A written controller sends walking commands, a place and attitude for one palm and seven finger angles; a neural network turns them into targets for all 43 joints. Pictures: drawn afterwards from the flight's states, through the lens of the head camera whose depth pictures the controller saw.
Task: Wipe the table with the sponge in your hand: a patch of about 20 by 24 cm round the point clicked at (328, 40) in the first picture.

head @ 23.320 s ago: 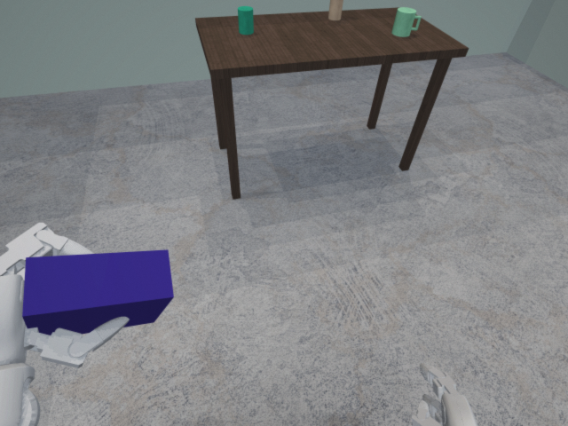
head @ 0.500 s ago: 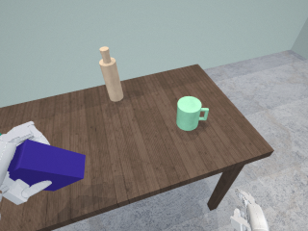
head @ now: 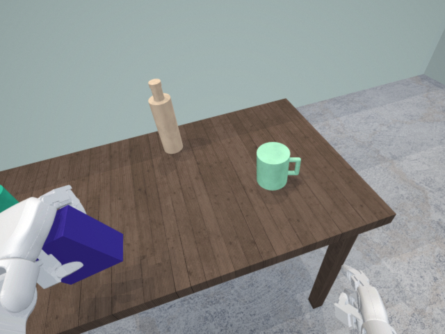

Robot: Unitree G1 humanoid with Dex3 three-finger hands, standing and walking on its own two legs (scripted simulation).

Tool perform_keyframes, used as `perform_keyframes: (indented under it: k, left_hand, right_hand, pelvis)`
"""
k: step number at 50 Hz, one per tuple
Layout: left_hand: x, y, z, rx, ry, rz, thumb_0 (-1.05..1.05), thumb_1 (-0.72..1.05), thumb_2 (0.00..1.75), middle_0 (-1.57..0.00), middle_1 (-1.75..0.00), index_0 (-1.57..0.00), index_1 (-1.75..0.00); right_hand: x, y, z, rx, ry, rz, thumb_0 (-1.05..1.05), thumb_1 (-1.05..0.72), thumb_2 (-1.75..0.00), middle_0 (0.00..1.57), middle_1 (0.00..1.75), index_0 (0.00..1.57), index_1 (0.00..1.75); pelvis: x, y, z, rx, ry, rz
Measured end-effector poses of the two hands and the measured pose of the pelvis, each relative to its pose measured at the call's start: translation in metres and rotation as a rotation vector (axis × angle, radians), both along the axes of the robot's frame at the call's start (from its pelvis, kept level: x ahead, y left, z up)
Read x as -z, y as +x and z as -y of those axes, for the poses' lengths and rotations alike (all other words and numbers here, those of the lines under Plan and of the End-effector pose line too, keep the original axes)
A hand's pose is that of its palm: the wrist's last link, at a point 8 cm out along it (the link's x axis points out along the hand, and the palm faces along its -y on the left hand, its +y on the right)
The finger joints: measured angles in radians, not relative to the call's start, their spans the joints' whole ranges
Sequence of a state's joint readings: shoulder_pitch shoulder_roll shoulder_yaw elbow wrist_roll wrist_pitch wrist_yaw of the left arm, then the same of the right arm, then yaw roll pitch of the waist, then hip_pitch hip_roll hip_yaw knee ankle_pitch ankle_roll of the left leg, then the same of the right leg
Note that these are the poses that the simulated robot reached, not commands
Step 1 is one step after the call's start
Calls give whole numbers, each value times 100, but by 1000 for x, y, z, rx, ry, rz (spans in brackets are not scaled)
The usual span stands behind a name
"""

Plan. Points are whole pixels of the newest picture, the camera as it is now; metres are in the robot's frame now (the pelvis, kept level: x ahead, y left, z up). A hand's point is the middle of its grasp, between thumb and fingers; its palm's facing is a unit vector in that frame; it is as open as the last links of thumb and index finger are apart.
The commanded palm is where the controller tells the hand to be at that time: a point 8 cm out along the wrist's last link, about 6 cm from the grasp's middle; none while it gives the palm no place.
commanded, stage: turn the palm down, sponge in hand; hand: left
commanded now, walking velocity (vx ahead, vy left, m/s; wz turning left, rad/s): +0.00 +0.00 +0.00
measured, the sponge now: (79, 251) +0.21 +0.28 +0.08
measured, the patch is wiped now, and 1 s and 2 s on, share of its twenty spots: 0.00 0.00 0.00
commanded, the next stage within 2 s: move the sponge above the wiping area in 0.88 s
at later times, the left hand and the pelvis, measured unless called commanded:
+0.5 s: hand (55, 229) +0.23 +0.31 +0.12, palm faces +0.06 -0.09 -0.99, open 9.6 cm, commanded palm +0.19 +0.30 +0.19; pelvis +0.00 +0.03 +0.02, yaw +0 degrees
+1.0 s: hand (50, 225) +0.23 +0.32 +0.12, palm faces +0.06 -0.09 -0.99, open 9.6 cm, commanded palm +0.20 +0.32 +0.18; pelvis +0.00 +0.04 +0.02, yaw -1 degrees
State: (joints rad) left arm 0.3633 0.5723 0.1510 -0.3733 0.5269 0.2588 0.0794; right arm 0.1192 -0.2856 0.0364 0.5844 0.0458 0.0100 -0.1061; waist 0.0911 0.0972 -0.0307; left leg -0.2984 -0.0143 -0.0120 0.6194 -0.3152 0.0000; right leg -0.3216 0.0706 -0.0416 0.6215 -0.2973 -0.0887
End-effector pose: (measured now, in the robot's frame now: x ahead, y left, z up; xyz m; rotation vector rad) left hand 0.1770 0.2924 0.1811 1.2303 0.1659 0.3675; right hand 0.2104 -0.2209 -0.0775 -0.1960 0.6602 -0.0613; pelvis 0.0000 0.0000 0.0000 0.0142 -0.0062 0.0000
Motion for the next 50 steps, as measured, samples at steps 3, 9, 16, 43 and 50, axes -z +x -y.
perform_keyframes:
  k: [3, 9, 16, 43, 50]
  left_hand:
    - [4, 2, 1, 4, 19, -32, 0, -46, 104, -79, -138, -78, -137]
    - [5, 8, 0, 12, 75, -56, 0, -46, 104, -79, -138, -78, -137]
    - [7, 18, -10, -35, 134, -90, 0, -46, 104, -79, -138, -78, -137]
    - [8, 35, -27, -53, 201, -134, 0, -46, 104, -79, -138, -78, -137]
    - [8, 33, -27, -53, 195, -136, 0, -46, 104, -79, -138, -78, -137]
  right_hand:
    - [-4, 4, -7, -16, 3, 12, 1, -91, -90, 20, 30, 21, 30]
    - [-11, 11, -21, -48, 5, 21, 1, -91, -90, 20, 30, 21, 30]
    - [-15, 22, -37, -80, 15, 17, 1, -91, -90, 20, 30, 21, 30]
    - [-20, 25, -47, -54, 0, -16, 1, -91, -90, 20, 30, 19, 30]
    - [-20, 24, -48, -53, 1, -18, 1, -91, -90, 20, 30, 18, 30]
  pelvis:
    - [-2, -2, -3, 0, -1, 9]
    - [-7, -4, -9, 0, -4, 21]
    - [-11, -4, -17, 0, -6, 30]
    - [-18, 2, -39, 14, -11, 45]
    - [-18, 2, -39, 15, -11, 48]
